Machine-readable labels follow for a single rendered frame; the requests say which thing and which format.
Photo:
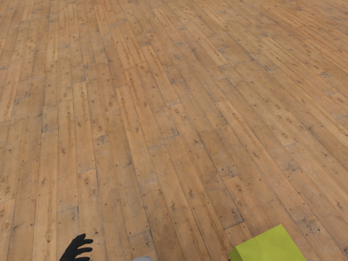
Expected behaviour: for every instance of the left robot hand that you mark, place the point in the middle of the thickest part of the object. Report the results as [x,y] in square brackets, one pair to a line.
[71,252]

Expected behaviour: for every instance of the carton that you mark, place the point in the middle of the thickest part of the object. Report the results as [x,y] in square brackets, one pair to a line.
[272,245]

